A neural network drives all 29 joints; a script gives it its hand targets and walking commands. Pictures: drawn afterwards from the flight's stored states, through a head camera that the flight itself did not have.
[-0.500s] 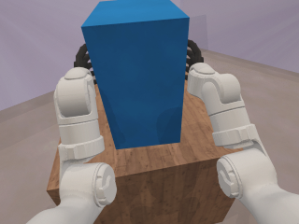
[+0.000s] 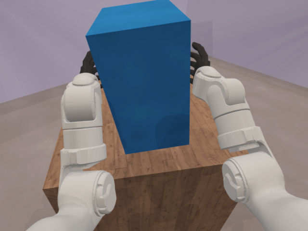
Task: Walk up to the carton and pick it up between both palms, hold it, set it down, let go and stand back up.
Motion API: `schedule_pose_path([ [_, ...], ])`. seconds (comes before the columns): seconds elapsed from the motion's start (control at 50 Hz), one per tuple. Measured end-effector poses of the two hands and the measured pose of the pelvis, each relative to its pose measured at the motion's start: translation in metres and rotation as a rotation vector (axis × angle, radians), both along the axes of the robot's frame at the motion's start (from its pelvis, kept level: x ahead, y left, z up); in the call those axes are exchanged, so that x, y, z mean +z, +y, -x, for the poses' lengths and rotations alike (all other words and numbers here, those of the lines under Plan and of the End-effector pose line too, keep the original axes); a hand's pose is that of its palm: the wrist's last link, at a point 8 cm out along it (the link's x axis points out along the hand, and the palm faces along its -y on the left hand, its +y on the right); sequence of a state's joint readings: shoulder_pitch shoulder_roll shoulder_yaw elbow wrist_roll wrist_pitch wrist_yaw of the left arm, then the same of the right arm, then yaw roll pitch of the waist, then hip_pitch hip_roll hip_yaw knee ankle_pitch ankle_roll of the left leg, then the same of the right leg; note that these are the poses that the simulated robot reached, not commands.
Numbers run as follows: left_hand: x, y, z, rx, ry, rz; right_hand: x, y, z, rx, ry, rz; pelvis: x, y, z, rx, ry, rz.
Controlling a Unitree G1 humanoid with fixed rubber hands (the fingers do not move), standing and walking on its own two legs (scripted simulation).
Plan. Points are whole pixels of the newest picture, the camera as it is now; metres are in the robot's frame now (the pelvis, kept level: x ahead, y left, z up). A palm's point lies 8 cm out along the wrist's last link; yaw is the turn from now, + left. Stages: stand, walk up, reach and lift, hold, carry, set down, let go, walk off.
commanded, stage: hold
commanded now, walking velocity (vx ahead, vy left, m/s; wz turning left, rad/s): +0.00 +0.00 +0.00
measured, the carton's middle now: (146, 76) +0.40 +0.00 +0.28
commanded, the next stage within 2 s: none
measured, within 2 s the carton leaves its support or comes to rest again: neither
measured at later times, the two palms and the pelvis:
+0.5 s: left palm (90, 83) +0.37 +0.13 +0.27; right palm (194, 82) +0.38 -0.13 +0.27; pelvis +0.01 +0.01 +0.01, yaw -4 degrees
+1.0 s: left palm (93, 73) +0.38 +0.11 +0.30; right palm (201, 73) +0.37 -0.14 +0.29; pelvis +0.01 +0.00 +0.01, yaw -5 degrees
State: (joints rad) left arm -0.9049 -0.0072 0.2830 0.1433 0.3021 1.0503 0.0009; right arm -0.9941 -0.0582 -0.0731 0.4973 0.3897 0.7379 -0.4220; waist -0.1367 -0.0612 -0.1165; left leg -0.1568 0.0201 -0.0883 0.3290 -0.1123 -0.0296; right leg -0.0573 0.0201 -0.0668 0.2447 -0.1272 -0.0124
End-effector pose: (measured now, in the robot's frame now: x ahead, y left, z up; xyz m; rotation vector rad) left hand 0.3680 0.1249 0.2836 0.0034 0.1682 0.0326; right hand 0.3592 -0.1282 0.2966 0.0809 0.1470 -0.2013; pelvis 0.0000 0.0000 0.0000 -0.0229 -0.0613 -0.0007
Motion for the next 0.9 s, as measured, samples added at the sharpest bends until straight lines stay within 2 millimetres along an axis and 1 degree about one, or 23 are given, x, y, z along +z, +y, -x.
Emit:
schedule_pose_path([
  [0.16,0.006,-0.003,-0.002,-0.004,-0.014,-0.006,0.001,-0.003,-0.001,0.000,-0.010,0.006,0.001,0.001,-0.008,-0.002,-0.014,0.000],
  [0.28,0.005,-0.001,-0.001,-0.002,-0.002,-0.013,-0.001,-0.002,0.000,0.002,0.002,0.010,0.002,0.004,-0.013,-0.023,-0.032,-0.005],
  [0.32,0.001,-0.001,-0.001,0.004,0.051,-0.028,-0.007,-0.001,-0.002,0.008,0.053,0.009,0.004,0.005,-0.015,-0.050,-0.028,-0.014],
  [0.4,-0.009,0.000,-0.005,0.036,0.165,-0.055,-0.024,0.000,-0.013,0.045,0.160,0.009,0.006,0.007,-0.014,-0.070,-0.005,-0.023],
  [0.44,-0.012,0.001,-0.007,0.048,0.184,-0.062,-0.030,0.001,-0.017,0.067,0.177,0.011,0.006,0.007,-0.013,-0.073,0.017,-0.025],
  [0.48,-0.011,0.001,-0.007,0.060,0.175,-0.068,-0.032,0.001,-0.020,0.080,0.167,0.021,0.006,0.007,-0.013,-0.074,0.043,-0.026],
  [0.58,0.000,-0.002,-0.005,0.071,0.128,-0.058,-0.021,-0.002,-0.020,0.091,0.119,0.036,0.007,0.003,-0.014,-0.071,0.078,-0.026],
  [0.7,0.011,-0.010,-0.011,0.052,0.141,-0.028,-0.007,-0.009,-0.020,0.061,0.133,0.022,0.007,-0.002,-0.013,-0.076,0.065,-0.025],
  [0.8,0.015,-0.014,-0.014,0.033,0.133,-0.016,-0.002,-0.013,-0.018,0.039,0.126,0.026,0.007,-0.003,-0.014,-0.083,0.059,-0.025],
  [0.9,0.016,-0.013,-0.013,0.027,0.118,-0.013,-0.001,-0.013,-0.016,0.030,0.112,0.029,0.007,-0.001,-0.015,-0.087,0.046,-0.025],
])
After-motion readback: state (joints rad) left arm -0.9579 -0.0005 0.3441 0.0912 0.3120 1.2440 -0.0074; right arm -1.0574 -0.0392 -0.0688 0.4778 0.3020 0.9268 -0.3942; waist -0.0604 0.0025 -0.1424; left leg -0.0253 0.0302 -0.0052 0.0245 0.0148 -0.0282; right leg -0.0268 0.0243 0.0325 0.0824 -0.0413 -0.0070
